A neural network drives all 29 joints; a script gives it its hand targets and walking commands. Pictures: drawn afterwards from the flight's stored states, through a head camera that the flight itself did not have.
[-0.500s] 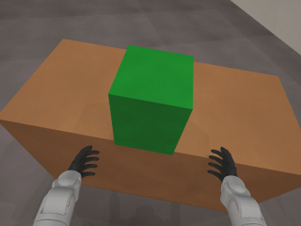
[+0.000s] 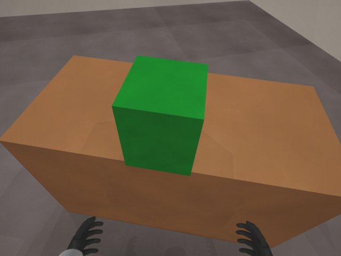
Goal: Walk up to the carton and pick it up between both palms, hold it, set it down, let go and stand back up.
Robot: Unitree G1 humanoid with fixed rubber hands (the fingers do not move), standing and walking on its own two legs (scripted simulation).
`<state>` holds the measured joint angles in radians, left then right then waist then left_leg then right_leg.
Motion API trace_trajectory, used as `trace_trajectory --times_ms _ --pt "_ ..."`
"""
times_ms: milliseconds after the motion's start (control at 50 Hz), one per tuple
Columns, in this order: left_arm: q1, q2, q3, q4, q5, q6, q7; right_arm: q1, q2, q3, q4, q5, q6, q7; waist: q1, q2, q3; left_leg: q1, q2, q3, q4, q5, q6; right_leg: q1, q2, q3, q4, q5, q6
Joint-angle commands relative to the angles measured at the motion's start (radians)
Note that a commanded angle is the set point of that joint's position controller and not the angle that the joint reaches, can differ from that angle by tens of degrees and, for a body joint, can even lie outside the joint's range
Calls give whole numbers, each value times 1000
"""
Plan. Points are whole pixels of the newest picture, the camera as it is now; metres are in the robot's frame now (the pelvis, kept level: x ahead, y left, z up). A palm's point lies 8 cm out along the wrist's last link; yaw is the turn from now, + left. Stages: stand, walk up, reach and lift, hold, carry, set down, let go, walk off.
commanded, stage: let go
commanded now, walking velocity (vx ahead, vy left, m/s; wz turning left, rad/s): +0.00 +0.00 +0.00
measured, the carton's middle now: (164, 117) +0.46 +0.04 +0.03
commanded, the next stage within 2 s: stand in 0.26 s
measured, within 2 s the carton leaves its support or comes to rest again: neither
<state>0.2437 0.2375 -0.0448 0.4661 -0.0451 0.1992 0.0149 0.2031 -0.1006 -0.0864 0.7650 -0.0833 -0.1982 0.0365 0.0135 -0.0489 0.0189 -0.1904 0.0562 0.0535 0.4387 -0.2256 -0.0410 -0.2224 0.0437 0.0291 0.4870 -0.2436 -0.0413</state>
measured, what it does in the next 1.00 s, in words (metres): shifts its weight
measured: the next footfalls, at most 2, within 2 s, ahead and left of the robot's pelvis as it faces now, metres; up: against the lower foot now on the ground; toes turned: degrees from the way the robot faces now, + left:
none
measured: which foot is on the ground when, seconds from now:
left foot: down 0.00-1.00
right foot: down 0.00-1.00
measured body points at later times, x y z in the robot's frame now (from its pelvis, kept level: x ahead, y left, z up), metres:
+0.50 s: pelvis +0.04 +0.05 +0.00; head +0.03 +0.04 +0.45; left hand +0.12 +0.30 -0.11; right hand +0.12 -0.20 -0.14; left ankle +0.00 +0.15 -0.74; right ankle +0.01 -0.09 -0.74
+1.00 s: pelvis +0.04 +0.07 +0.00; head +0.02 +0.07 +0.45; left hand +0.03 +0.29 -0.15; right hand +0.03 -0.16 -0.16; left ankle +0.00 +0.15 -0.74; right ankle +0.01 -0.09 -0.74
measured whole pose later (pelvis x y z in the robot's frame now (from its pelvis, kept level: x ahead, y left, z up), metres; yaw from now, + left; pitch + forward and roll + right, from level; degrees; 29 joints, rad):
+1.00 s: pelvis +0.04 +0.07 +0.00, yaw -1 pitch +0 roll +0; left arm 0.46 0.14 -0.02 0.93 0.01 0.00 0.05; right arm 0.36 -0.18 -0.02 1.07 -0.02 0.00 -0.02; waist 0.00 0.01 -0.05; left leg -0.14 -0.03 0.11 0.47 -0.32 0.06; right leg -0.17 -0.05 0.08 0.48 -0.31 0.07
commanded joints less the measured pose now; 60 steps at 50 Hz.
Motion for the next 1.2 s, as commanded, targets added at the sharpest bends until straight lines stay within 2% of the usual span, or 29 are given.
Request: trace_trajectory --times_ms 0,80,200,220,240,260,280,300,320,340,360,380,460,540,640,880,1180 --pt "-170 157 46 -220 8 -60 41 -157 -151 -66 -150 3 -58 -1 -5 44 -77 47 -50 47 -44 -63 52 -97 -46 38 -132 -58 30" --pt "-138 141 33 -226 15 -43 51 -142 -141 -66 -92 19 -59 13 -4 77 -87 13 -47 41 -57 -44 51 -45 -38 28 -112 2 30" --pt "-89 118 34 -201 29 -19 34 -140 -144 -49 -35 41 -75 23 6 65 -95 12 -50 31 -58 63 37 23 -22 12 -105 119 35" --pt "-38 19 -25 -181 16 -9 33 -92 -224 -54 -79 42 -99 10 8 99 -68 -24 -82 41 -63 118 -4 85 -16 7 -84 118 33" --pt "-50 40 -1 -195 19 -6 29 -95 -209 -46 -70 46 -109 4 11 95 -73 -27 -82 41 -58 137 -2 97 -16 3 -86 129 36" --pt "186 157 96 -10 126 -145 16 31 -175 -13 48 66 45 -6 66 314 -121 50 117 -112 -46 132 72 -53 -121 74 -110 65 47" --pt "213 188 100 24 126 -183 4 20 -198 -18 3 53 116 -19 45 270 -43 -27 125 -138 -82 -125 84 -85 -103 53 -129 6 54" --pt "118 168 96 10 132 -214 -6 9 -203 -15 -22 53 149 -26 9 156 -15 -57 109 -147 -82 -81 82 -47 -110 66 -114 108 53" --pt "58 129 89 1 130 -239 -13 28 -220 -9 -19 57 159 -28 -6 45 -56 -39 101 -130 -49 41 81 -17 -116 82 -95 211 48" --pt "60 90 81 8 112 -254 -19 49 -253 -14 -7 57 159 -28 -10 0 -93 3 93 -116 -26 55 81 -39 -111 88 -96 238 47" --pt "77 69 74 27 98 -259 -22 55 -273 -18 8 60 160 -27 -11 -8 -99 22 79 -107 -15 30 82 -61 -111 87 -102 240 46" --pt "83 75 75 41 89 -264 -22 50 -273 -15 11 59 153 -23 -12 -15 -111 35 76 -109 -6 58 83 -61 -114 88 -97 269 44" --pt "145 98 88 103 74 -270 -7 54 -254 1 45 54 142 -21 -4 32 -102 56 75 -111 2 213 88 -73 -121 90 -80 278 37" --pt "197 98 92 162 66 -265 6 98 -257 7 94 61 147 -32 -4 51 -102 91 74 -108 6 359 96 -69 -121 78 -61 279 39" --pt "266 88 89 247 63 -244 23 159 -247 17 159 64 162 -48 -3 71 -52 99 74 -100 -9 429 104 -74 -122 69 -56 237 45" --pt "318 33 62 406 60 -212 40 224 -216 40 261 66 188 -65 -12 46 55 70 59 -90 -58 293 111 -77 -127 71 -69 186 56" --pt "310 -25 36 541 58 -200 44 243 -165 64 325 69 195 -70 -19 40 107 27 56 -105 -120 68 116 -79 -123 75 -75 114 67"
